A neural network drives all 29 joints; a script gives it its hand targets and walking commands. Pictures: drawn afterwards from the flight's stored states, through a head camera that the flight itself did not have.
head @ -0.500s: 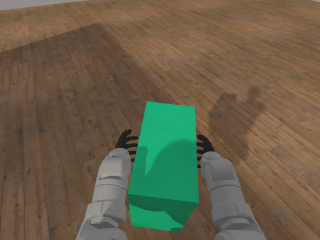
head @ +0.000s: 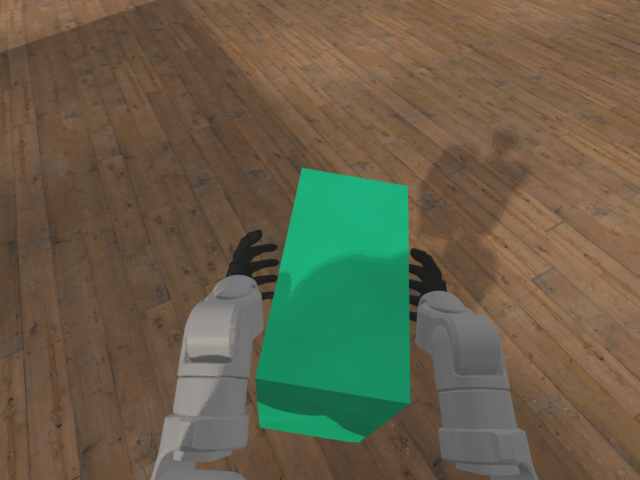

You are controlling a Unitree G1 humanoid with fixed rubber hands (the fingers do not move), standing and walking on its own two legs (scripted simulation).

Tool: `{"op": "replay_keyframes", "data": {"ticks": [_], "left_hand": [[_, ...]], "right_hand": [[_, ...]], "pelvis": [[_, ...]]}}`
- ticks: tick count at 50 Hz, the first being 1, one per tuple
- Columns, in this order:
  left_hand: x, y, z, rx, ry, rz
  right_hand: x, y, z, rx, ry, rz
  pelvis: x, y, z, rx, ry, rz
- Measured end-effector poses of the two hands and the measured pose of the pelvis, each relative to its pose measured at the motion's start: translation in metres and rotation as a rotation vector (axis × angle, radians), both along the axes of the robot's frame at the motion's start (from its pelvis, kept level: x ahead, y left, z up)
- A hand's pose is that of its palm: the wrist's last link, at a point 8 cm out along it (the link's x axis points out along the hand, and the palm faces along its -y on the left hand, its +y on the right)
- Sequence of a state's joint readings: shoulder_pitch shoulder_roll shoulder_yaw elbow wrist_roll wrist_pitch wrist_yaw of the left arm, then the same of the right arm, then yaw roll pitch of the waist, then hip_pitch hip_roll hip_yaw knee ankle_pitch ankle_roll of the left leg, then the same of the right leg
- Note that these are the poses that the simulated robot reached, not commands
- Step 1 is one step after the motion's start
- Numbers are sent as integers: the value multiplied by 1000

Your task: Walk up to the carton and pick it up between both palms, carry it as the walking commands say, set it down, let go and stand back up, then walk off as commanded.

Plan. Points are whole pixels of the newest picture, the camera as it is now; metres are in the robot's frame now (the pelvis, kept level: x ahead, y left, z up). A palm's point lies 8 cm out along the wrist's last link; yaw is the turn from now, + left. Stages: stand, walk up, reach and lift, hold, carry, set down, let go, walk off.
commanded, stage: carry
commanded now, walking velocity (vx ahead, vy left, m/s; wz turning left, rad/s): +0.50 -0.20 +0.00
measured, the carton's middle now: (330, 311) +0.32 +0.00 +0.00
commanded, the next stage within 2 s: none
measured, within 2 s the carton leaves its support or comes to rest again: neither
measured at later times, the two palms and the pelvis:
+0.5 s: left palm (273, 164) +0.54 +0.09 +0.09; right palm (420, 165) +0.54 -0.15 +0.08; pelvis +0.24 -0.05 +0.01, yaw +1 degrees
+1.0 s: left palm (319, 64) +0.88 +0.01 +0.09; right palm (427, 64) +0.88 -0.23 +0.08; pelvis +0.56 -0.12 +0.00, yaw +1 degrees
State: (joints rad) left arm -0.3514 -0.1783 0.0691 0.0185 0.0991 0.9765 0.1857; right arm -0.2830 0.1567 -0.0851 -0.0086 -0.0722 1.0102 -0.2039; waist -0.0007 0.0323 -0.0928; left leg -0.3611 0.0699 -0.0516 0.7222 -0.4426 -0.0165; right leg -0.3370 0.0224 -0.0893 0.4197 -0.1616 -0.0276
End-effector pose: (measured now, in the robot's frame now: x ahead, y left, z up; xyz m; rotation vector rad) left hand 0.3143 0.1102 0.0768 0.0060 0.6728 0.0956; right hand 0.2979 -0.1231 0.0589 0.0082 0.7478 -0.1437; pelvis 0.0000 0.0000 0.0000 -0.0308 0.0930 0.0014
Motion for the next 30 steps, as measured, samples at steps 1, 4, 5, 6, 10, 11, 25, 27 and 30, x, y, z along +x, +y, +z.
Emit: {"op": "replay_keyframes", "data": {"ticks": [1, 4, 5, 6, 10, 11, 25, 27, 30], "left_hand": [[5, -3, 2, -1, 11, 0], [18, -6, 6, -2, 47, 9], [24, -5, 8, -4, 52, 12], [30, -5, 11, -6, 52, 17], [62, 4, 20, -28, 15, 43], [72, 6, 20, -36, -1, 52], [224, -24, 11, -42, 109, 65], [255, -36, 8, -45, 87, 67], [308, -59, -2, -36, 57, 65]], "right_hand": [[4, -3, 2, -1, 11, 1], [20, -6, 9, -7, 49, 15], [27, -6, 12, -8, 55, 18], [35, -5, 16, -9, 55, 22], [74, 3, 30, -28, 18, 40], [86, 5, 32, -34, 4, 45], [240, -25, 25, -52, 115, 69], [271, -37, 23, -48, 93, 63], [323, -60, 10, -30, 63, 52]], "pelvis": [[6, -3, 2, 7, 6, 14], [25, -10, 8, 34, 20, 18], [33, -11, 9, 38, 22, 16], [40, -11, 9, 39, 23, 16], [78, -11, 1, 17, 9, 25], [89, -11, -3, 13, 6, 22], [243, -45, 6, -9, -11, 10], [271, -57, -1, -5, -13, 9], [319, -78, -18, 6, -16, 8]]}}
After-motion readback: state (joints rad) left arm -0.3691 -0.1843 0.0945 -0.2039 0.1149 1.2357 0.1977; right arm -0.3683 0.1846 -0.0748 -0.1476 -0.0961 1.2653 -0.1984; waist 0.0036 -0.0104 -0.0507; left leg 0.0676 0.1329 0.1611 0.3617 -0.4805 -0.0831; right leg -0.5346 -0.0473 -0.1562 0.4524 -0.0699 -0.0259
